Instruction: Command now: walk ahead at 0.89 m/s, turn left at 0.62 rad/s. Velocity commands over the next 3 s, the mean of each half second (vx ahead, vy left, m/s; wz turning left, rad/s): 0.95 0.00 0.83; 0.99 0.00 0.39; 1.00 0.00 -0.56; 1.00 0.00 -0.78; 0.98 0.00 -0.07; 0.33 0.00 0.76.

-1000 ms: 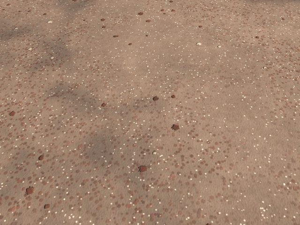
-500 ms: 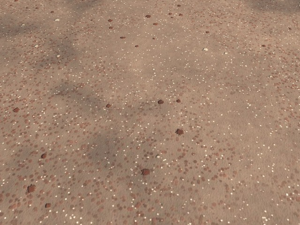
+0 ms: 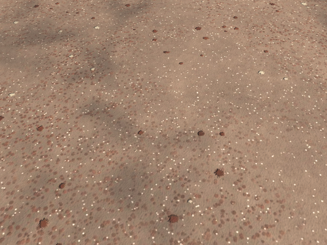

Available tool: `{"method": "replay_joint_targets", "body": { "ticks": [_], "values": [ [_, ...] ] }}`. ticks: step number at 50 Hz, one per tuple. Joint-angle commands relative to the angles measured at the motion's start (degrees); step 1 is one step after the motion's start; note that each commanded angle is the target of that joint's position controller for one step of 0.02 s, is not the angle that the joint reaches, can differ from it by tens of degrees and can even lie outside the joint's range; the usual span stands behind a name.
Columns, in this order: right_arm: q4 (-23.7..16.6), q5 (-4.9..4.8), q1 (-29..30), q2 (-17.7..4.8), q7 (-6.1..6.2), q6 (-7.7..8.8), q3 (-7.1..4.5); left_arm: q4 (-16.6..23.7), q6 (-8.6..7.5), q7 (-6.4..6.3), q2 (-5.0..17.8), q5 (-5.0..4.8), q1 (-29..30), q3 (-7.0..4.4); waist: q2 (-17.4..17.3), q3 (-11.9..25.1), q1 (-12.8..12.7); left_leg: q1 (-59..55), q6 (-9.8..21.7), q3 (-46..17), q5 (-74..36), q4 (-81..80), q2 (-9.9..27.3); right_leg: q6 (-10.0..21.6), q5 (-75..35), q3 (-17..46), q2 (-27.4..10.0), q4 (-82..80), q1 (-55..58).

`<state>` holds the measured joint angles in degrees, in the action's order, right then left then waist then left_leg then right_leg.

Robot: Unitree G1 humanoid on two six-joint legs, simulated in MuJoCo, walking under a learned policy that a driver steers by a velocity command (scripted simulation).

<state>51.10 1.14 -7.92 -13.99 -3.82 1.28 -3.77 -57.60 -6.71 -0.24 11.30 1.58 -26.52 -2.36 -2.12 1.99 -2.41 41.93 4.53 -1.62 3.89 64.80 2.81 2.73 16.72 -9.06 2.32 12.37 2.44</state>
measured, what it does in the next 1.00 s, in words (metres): walks ahead, turning left: left foot, then right foot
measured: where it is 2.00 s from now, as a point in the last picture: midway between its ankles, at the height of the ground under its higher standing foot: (77, 72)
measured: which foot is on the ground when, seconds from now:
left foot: up 0.00-0.22, down 0.24-0.68, up 0.70-1.00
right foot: down 0.00-0.24, up 0.26-0.66, down 0.68-1.00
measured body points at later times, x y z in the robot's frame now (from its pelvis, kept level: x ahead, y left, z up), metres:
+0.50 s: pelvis +0.40 +0.09 -0.01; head +0.42 +0.09 +0.44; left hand +0.53 +0.38 -0.08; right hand +0.48 -0.18 -0.14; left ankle +0.31 +0.06 -0.74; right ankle +0.62 -0.04 -0.66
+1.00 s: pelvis +0.84 +0.27 -0.01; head +0.85 +0.29 +0.44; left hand +0.59 +0.42 -0.13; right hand +1.17 +0.26 -0.06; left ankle +0.91 +0.49 -0.69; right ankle +0.79 +0.11 -0.74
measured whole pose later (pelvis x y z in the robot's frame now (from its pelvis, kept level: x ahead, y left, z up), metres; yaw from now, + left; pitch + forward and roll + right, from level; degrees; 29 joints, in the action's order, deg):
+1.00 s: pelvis +0.84 +0.27 -0.01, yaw +37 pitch +2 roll -3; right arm 37.5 2.3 0.8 -15.6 -4.0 3.8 0.6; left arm -55.7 -6.8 1.3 15.4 0.3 -32.7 -2.7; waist -2.4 -0.2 -4.7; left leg 42.6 5.1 -0.9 0.0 44.4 4.3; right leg 1.8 16.0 -4.0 3.5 8.5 6.1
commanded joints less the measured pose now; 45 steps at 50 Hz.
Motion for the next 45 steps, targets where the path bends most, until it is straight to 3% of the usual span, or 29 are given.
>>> {"method": "replay_joint_targets", "body": {
  "ticks": [1, 5, 7, 9, 10, 11, 12, 13, 14, 15, 16, 17, 18, 19, 21, 25, 29, 31, 32, 33, 34, 35, 36, 37, 38, 39, 41, 43, 45],
  "values": [
    [-5.3, -0.22, 9.21, -1.67, -0.5, -0.03, 0.22, 1.67, -1.32, -0.26, 5.4, 0.18, -1.73, -0.73, 5.13, -11.21, -0.39, 9.33, 0.07, 3.14, -4.67, -3.85, 0.65, -0.53, -8.3, 3.44, -13.48, -11.1, -2.73],
    [-9.12, 0.15, 15.94, -0.83, -1.23, 0.22, 1.44, 0.25, -1.31, -1.3, 5.62, -0.14, -3.59, -0.3, 4.85, -13.5, -0.48, 5.48, 2.28, 10.48, -4.8, -16.94, 0.05, -1.8, -28.3, -4.16, -13.57, -10.87, 1.58],
    [-9.67, -0.13, 14.53, -1.6, -0.84, 0.1, 1.6, 0.37, -1.02, -2.03, 7.89, -0.18, -2.68, -0.46, 6.64, -10.26, 1.62, -3.89, 5.14, 15.24, -2.99, -21.8, -4.32, -2.98, -60.3, -7.73, -14.02, -4.48, 4.09],
    [-8.41, -0.31, 6.97, -4.28, -0.26, -0.12, 0.89, 0.78, 0.39, -3.39, 11.72, 0.13, -2.37, -1.46, 10.03, -4.43, 6.49, -12.71, 7.47, 16.96, 1.77, -22.93, -8.43, -3.43, -83.5, -8.29, -16.04, 8.86, 8.48],
    [-6.3, -0.42, -2.18, -6.43, 0.11, -0.21, -0.03, 1.74, 1.32, -3.62, 13.67, 0.47, -0.37, -2.19, 11.5, -0.15, 11.03, -21.21, 8.8, 16.38, 5.69, -22.5, -9.83, -2.63, -88.36, -7.63, -17.17, 20.44, 7.42],
    [-2.82, -0.56, -14.49, -9.41, 0.76, -0.2, -1.63, 3.18, 2.04, -3.25, 15.08, 0.9, 2.65, -2.83, 11.83, 4.98, 16.2, -33.22, 10.83, 13.38, 10.95, -23.81, -10.45, -1.07, -85.38, -5.79, -18.19, 35.59, 2.83],
    [-0.54, -0.58, -22.59, -11.82, 1.74, -0.03, -3.46, 3.89, 2.25, -2.19, 14.93, 0.87, 5.09, -3.19, 8.33, 7.37, 19.96, -46.38, 12.97, 7.11, 13.93, -30.58, -8.67, -0.08, -64.2, -5.67, -14.97, 55.59, -7.87],
    [-0.34, -1.42, -16.94, -13.83, 2.59, -0.56, -4.35, 7.02, 1.0, -0.75, 6.52, 1.19, 10.23, -1.37, -6.86, 2.33, 13.95, -52.38, 15.09, -11.16, 17.92, -31.88, 1.37, -0.38, 1.94, -1.95, -3.57, 75.5, -30.45],
    [-2.34, 0.4, -13.09, -18.0, 2.07, -1.28, -4.76, 14.58, -0.73, 0.08, 5.82, -0.91, 11.23, -0.84, -10.51, 8.53, 8.64, -63.18, 25.92, -41.78, 24.74, -44.01, 9.47, -2.3, 7.83, 10.34, 1.58, 86.19, -50.85],
    [-2.48, 0.48, -14.48, -15.31, 2.53, -0.98, -4.56, 15.31, -2.11, 0.11, 8.51, -0.09, 14.93, -0.61, 0.44, 5.81, 9.87, -61.04, 23.01, -43.67, 27.74, -51.14, 11.7, -1.13, 3.53, 14.99, -3.05, 82.09, -54.43],
    [-1.53, 0.43, -14.01, -11.65, 2.95, -0.43, -3.75, 15.22, -2.7, 0.25, 9.07, -0.28, 14.59, -0.6, 6.1, 0.03, 7.12, -52.37, 20.67, -39.82, 24.7, -53.32, 10.78, -1.06, 0.9, 14.88, -5.26, 75.88, -52.49],
    [-1.3, 0.68, -12.15, -9.87, 3.32, 0.32, -3.14, 15.22, -2.25, 0.12, 8.57, 0.43, 15.23, -0.38, 9.82, -3.65, 3.94, -44.18, 18.28, -34.4, 18.5, -53.88, 8.2, -1.96, 0.76, 14.66, -7.26, 71.01, -48.8],
    [-2.02, 0.44, -10.41, -9.7, 3.94, 1.2, -2.72, 15.14, -0.97, 0.23, 7.95, 1.84, 14.37, -0.08, 10.48, -4.92, 1.66, -38.13, 17.28, -29.64, 13.82, -53.62, 5.51, -3.22, 1.51, 14.69, -8.33, 68.52, -45.44],
    [-2.21, -0.18, -9.56, -8.67, 4.23, 2.02, -2.04, 15.1, 0.51, 0.54, 7.4, 2.83, 13.41, 0.21, 10.06, -5.93, -0.08, -33.03, 16.62, -26.14, 11.68, -54.0, 3.28, -4.44, 1.84, 14.25, -9.59, 66.03, -43.28],
    [-2.7, -1.3, -10.32, -9.34, 4.03, 3.44, -1.73, 17.69, 2.24, 1.08, 6.81, 3.22, 17.39, 0.83, 8.16, -8.42, -0.2, -24.58, 15.97, -21.79, 8.66, -55.76, -0.11, -6.42, 1.55, 11.63, -10.95, 58.09, -41.66],
    [-2.81, -1.14, -15.94, -10.73, 3.53, 4.05, -2.31, 23.88, 2.3, 2.03, 5.89, 1.55, 31.09, 2.23, 3.08, -10.08, 5.12, -22.1, 11.93, -17.67, -11.38, -55.74, -4.44, -6.68, -16.19, 7.66, -7.9, 35.29, -36.14],
    [-1.34, -1.98, -20.17, -10.53, 3.63, 4.33, -2.22, 25.38, 1.77, 2.11, 5.76, 0.58, 33.59, 2.72, -0.38, -5.71, 8.4, -35.77, 7.98, -15.45, -31.8, -53.86, -1.95, -2.16, -26.58, 5.33, -3.8, 20.41, -29.58],
    [-1.12, -1.48, -19.5, -12.64, 4.22, 4.81, -2.45, 24.26, 1.58, 1.25, 8.88, 0.68, 28.37, 1.45, -2.73, -0.82, 5.49, -43.22, 5.9, -15.69, -47.96, -46.18, 0.05, -0.28, -22.46, 5.62, -0.62, 17.55, -21.87],
    [-1.32, -0.43, -18.03, -14.85, 4.3, 4.85, -2.86, 22.25, 1.44, 0.5, 12.3, 0.08, 20.76, -0.04, -3.97, 3.86, 1.14, -45.75, 4.94, -15.98, -53.18, -37.27, 1.23, 0.74, -17.18, 6.99, 0.26, 18.01, -15.07],
    [-1.74, 0.45, -14.42, -16.28, 4.27, 4.68, -3.22, 19.3, 1.52, -0.47, 14.57, -0.63, 9.74, -1.31, -4.07, 8.39, -6.1, -43.27, 4.34, -14.36, -51.39, -24.48, 0.45, 1.44, -14.05, 6.84, -1.0, 16.39, -5.06],
    [-2.84, 1.3, -11.3, -13.05, 4.18, 4.88, -2.55, 16.27, 1.79, -1.75, 17.37, -0.06, -2.2, -2.62, -2.52, 13.06, -11.6, -33.11, 3.96, -12.33, -39.34, -7.72, -1.96, 2.37, -4.12, 11.15, -6.27, 20.75, 8.63],
    [-4.99, -1.46, -19.92, -2.17, 3.74, 4.9, -0.06, 15.41, 1.41, -1.57, 21.87, 2.82, -3.07, -3.78, 17.89, 19.03, -3.65, -11.91, 1.14, -7.55, 15.98, 16.58, -11.2, 10.27, 6.84, 42.36, -24.64, 16.77, 23.7],
    [-5.15, -1.6, -20.07, -5.55, 3.95, 5.15, 0.59, 15.45, 1.72, 0.18, 18.77, 1.7, 0.05, -3.81, 17.67, 20.5, -3.09, -4.44, 2.23, -7.67, 20.01, 20.34, -10.17, 12.42, 16.64, 60.21, -25.33, 5.96, 21.96],
    [-5.34, -1.02, -14.17, -7.3, 4.05, 4.63, 0.35, 15.92, 1.47, 0.74, 13.54, 1.24, 6.74, -3.03, 9.61, 9.32, -1.58, -1.68, 2.47, -7.3, 13.37, 18.04, -5.54, 11.38, 19.66, 50.78, -22.73, 3.67, 12.22],
    [-6.25, -0.11, -9.61, -7.72, 3.47, 4.31, 0.58, 15.11, 1.36, 1.07, 10.12, 1.19, 8.55, -2.38, 2.42, 3.8, -1.33, -2.22, 2.37, -6.22, 11.03, 15.24, -3.88, 10.62, 14.53, 43.27, -20.45, 2.97, 4.14],
    [-7.46, 0.48, -6.26, -7.11, 2.79, 3.97, 0.73, 13.6, 1.19, 0.99, 8.44, 1.57, 7.71, -1.83, 0.94, 0.57, -0.71, -2.55, 2.45, -6.31, 11.25, 12.93, -2.68, 9.31, 9.13, 37.37, -18.08, 2.33, -0.99],
    [-9.36, 1.32, -5.73, -4.34, 1.52, 2.88, 1.65, 10.03, 0.52, 0.85, 6.43, 1.03, 4.69, -0.89, 4.42, -2.46, 2.1, -3.16, 1.92, -6.98, 12.53, 9.71, -1.3, 8.33, 5.86, 31.07, -15.6, -0.44, -7.72],
    [-11.32, 1.65, -3.07, -3.38, 1.04, 2.21, 2.44, 8.36, -0.45, 0.98, 7.65, -0.27, 3.37, -1.01, 5.55, -5.53, 3.54, 0.46, 1.05, -6.97, 12.5, 5.28, 0.12, 8.02, 3.97, 26.84, -15.16, -4.25, -10.42],
    [-14.5, 1.85, 3.18, -4.47, 0.63, 2.34, 3.01, 8.21, -1.07, 1.13, 9.39, -0.51, 3.4, -1.2, 5.58, -8.59, 3.56, 2.19, 0.01, -4.41, 6.55, -2.92, 0.96, 8.22, -1.63, 21.02, -13.84, -8.63, -13.72]
  ]
}}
